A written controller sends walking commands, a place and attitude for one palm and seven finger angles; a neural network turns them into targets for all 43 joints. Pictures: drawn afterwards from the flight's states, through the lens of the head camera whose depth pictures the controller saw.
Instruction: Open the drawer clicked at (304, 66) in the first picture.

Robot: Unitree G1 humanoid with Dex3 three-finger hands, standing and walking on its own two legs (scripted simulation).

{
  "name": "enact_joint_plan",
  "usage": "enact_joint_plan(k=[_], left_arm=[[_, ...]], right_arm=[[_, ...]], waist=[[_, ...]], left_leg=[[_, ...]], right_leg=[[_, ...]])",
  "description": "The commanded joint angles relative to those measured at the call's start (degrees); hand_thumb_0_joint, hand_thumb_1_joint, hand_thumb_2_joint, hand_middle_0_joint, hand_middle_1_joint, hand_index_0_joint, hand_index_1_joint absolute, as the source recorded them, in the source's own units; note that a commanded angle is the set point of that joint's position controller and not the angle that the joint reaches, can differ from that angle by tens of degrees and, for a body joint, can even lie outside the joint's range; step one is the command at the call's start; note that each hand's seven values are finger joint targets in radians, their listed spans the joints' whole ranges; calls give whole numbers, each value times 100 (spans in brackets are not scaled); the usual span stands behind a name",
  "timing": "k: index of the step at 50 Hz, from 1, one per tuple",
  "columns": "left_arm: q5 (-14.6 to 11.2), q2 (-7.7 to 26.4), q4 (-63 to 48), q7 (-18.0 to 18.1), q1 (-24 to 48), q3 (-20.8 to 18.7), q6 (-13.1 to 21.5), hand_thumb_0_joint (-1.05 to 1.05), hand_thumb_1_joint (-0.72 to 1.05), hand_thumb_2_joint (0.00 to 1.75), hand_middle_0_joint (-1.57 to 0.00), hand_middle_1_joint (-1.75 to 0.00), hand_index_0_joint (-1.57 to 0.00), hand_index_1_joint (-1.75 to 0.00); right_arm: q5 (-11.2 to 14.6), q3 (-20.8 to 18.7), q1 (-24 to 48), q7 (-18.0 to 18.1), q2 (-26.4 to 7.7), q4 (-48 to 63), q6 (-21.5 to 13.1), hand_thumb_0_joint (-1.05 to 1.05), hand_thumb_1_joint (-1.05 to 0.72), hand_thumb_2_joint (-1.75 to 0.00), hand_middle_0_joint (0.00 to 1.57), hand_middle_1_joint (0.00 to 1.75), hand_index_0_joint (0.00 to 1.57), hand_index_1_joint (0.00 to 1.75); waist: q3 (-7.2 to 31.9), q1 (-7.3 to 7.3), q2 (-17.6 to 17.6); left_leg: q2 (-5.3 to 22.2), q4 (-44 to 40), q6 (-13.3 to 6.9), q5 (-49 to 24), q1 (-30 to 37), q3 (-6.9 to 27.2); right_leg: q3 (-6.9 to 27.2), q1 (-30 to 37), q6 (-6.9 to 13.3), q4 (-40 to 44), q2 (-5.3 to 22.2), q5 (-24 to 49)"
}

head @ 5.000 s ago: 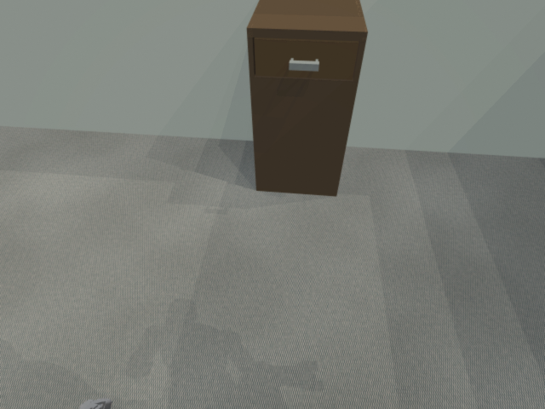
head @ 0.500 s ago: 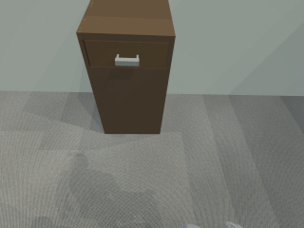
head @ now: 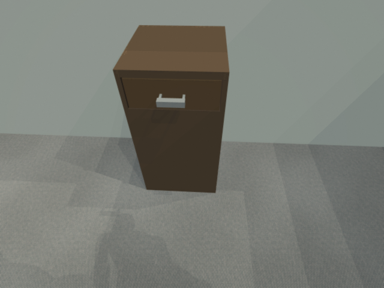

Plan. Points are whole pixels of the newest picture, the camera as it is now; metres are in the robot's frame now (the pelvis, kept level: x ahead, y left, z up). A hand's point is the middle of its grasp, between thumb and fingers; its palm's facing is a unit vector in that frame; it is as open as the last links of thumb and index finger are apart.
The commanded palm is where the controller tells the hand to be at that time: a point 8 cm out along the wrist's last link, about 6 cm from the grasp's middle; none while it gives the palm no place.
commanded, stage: take the last steps up to it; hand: left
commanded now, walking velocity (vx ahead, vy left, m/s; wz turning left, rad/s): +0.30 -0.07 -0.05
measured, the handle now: (171, 99) +0.79 +0.14 -0.06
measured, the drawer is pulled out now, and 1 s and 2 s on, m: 0.00 0.00 0.00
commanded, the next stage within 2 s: come to a stop and stand still in 0.60 s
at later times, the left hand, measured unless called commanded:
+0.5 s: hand (130, 262) +0.22 +0.18 -0.17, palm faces -0.05 -0.97 -0.23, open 7.3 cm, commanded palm none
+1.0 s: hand (162, 242) +0.28 +0.11 -0.19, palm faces +0.01 -0.98 -0.18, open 7.3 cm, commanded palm none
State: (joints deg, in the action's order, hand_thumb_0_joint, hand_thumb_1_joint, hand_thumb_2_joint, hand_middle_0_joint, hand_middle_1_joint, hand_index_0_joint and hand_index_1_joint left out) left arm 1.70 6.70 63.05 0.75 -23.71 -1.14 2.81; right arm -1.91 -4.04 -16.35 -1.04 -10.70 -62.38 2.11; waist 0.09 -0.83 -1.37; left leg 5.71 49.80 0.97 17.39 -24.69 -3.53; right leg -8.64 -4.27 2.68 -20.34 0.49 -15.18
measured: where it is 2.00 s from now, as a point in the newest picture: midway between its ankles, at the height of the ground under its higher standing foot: outside the picture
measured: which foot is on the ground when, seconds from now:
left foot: up 0.00-0.12, down 0.14-0.56, up 0.58-0.86, down 0.88-1.00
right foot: down 0.00-0.14, up 0.16-0.54, down 0.56-1.00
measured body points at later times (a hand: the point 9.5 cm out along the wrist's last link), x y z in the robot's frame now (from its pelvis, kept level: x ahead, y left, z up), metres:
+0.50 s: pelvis +0.14 -0.01 -0.01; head +0.15 -0.02 +0.44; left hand +0.22 +0.24 -0.15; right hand +0.08 -0.21 -0.17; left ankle +0.08 +0.13 -0.75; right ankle +0.22 -0.14 -0.72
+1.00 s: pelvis +0.27 -0.06 -0.01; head +0.29 -0.05 +0.44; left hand +0.29 +0.16 -0.18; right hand +0.34 -0.28 -0.16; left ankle +0.32 +0.05 -0.75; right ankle +0.24 -0.14 -0.74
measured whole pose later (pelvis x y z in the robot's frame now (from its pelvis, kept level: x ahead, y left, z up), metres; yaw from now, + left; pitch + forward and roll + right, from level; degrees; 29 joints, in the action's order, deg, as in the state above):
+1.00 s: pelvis +0.27 -0.06 -0.01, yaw -4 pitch -1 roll +1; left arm 0.6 8.5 61.6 2.1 -14.7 -1.2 -1.6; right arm -0.8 -1.4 -7.6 1.8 -8.3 -58.4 1.0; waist -4.0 -2.3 1.8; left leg 1.2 30.2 -1.6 12.5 -16.5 -6.2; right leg -6.8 -13.0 0.9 -36.2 1.5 -22.5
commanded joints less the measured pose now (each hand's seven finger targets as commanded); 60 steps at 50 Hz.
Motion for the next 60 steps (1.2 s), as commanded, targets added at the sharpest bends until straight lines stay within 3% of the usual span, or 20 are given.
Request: enact_joint_plan(k=[1,5,6,7,8,14,22,26,27,28,29,32,35,41,43,47,52,57,59,60], left_arm=[[11,920,56,32,-461,-229,63,0,90,90,-20,-30,-20,-30],[-58,758,174,2,-323,-216,2,0,90,90,-20,-30,-20,-30],[-69,544,117,-31,-302,-170,-11,0,90,90,-20,-30,-20,-30],[-87,240,-54,-78,-259,-125,-11,0,90,90,-20,-30,-20,-30],[-2,476,-273,-80,130,-164,-40,0,90,90,-20,-30,-20,-30],[18,259,-142,-213,58,-219,-200,0,90,90,-20,-30,-20,-30],[-35,417,-627,-233,1110,-278,-205,0,90,90,-20,-30,-20,-30],[-11,737,-369,-210,300,-371,-99,0,90,90,-20,-30,-20,-30],[10,1122,-183,-170,-335,-445,-27,0,90,90,-20,-30,-20,-30],[1,1742,-63,-110,-816,-561,28,0,90,90,-20,-30,-20,-30],[-82,1805,-106,-61,-806,-524,29,0,90,90,-20,-30,-20,-30],[-59,1040,-445,38,541,-327,20,0,90,90,-20,-30,-20,-30],[-17,796,-435,66,787,-217,85,0,90,90,-20,-30,-20,-30],[-80,906,-327,146,789,-182,-79,0,90,90,-20,-30,-20,-30],[-126,930,-313,167,705,-175,-182,0,90,90,-20,-30,-20,-30],[-129,742,-437,207,463,-150,-374,0,90,90,-20,-30,-20,-30],[-109,693,-500,171,467,-219,-456,0,90,90,-20,-30,-20,-30],[-63,693,-520,147,171,-200,-365,0,90,90,-20,-30,-20,-30],[-4,1337,-684,156,590,-258,-313,0,90,90,-20,-30,-20,-30],[3,1381,-757,153,626,-270,-316,0,90,90,-20,-30,-20,-30]], right_arm=[[58,39,835,-18,-56,620,-329,0,-90,-90,20,30,20,30],[62,54,-139,85,-133,232,-478,0,-90,-90,20,30,20,30],[36,-20,-817,149,-495,22,-517,0,-90,-90,20,30,20,30],[-28,-167,-1506,208,-1083,-119,-532,0,-90,-90,20,30,20,30],[-2,-197,-1582,236,-1237,-113,-481,0,-90,-90,20,30,20,30],[44,29,-393,288,-443,236,-613,0,-90,-90,20,30,20,30],[-5,-85,-600,222,-612,169,-552,0,-90,-90,20,30,20,30],[-6,-99,-425,187,-612,162,-466,0,-90,-90,20,30,20,30],[46,-55,-493,153,-419,170,-472,0,-90,-90,20,30,20,30],[111,70,-606,118,6,336,-477,0,-90,-90,20,30,20,30],[128,67,-428,139,-232,452,-428,0,-90,-90,20,30,20,30],[53,24,-41,117,-214,394,-409,0,-90,-90,20,30,20,30],[43,77,-487,106,41,229,-292,0,-90,-90,20,30,20,30],[149,271,-265,231,102,163,-237,0,-90,-90,20,30,20,30],[147,202,-153,257,-176,205,-201,0,-90,-90,20,30,20,30],[130,90,212,337,-740,438,-133,0,-90,-90,20,30,20,30],[63,-54,657,351,-912,728,-53,0,-90,-90,20,30,20,30],[124,-91,881,256,-835,812,-36,0,-90,-90,20,30,20,30],[184,-13,797,168,-311,920,-16,0,-90,-90,20,30,20,30],[137,-9,982,184,-327,948,68,0,-90,-90,20,30,20,30]], waist=[[-698,-168,879],[-459,291,397],[-211,580,-477],[0,737,-1698],[-117,799,-1282],[-704,85,-503],[-855,195,-538],[-395,-259,-42],[6,-551,758],[383,-589,2348],[648,-610,2032],[-177,-119,723],[-205,252,757],[96,159,475],[61,154,427],[-24,1,-1244],[408,18,-725],[606,-134,4],[105,80,1620],[10,-61,1493]], left_leg=[[-11,-773,-84,285,-399,-202],[-249,-2224,-151,-351,1841,-542],[381,-2715,-372,300,2782,407],[1829,-3610,-911,1095,3279,2355],[2221,-4097,-1184,1928,2826,2911],[1247,-4200,-879,283,1191,690],[1240,-3923,-939,-487,1370,209],[824,-2491,-529,-240,840,-133],[382,-1059,-332,-19,271,-581],[-349,765,-160,1680,-828,-734],[-256,1701,-249,1860,-944,5],[209,1973,-249,528,-814,314],[148,960,-108,334,-136,89],[-206,-1659,58,-515,917,-17],[-77,-2340,-3,-1942,1535,77],[1108,-2751,-888,-4791,1572,1046],[1319,-2718,-1358,-4693,1981,1050],[744,-2155,-750,-2692,1434,577],[-430,-1313,-72,159,548,-102],[-500,-563,-44,1018,616,140]], right_leg=[[1447,-229,737,1028,1584,-159],[913,-1276,395,-38,1055,-194],[622,-2000,172,-1217,667,-331],[-21,-2993,-107,-2848,118,-1337],[408,-3251,-52,-3830,166,-1756],[630,-2780,-257,-4020,746,-58],[260,-2344,-372,-2017,645,180],[-20,-438,-258,-1014,241,443],[740,507,-61,-549,814,-67],[2794,1217,468,288,2130,81],[3325,965,779,751,2409,-69],[1993,-487,749,820,1899,38],[1045,-1018,679,817,1587,1350],[718,-500,589,-34,1336,3625],[704,-815,279,-471,1184,3144],[304,-1059,-284,-1542,334,-200],[708,-1715,-294,-3050,196,-1641],[658,-679,-362,-707,256,276],[2287,-838,274,232,1712,1745],[2474,-1247,678,410,1982,2048]])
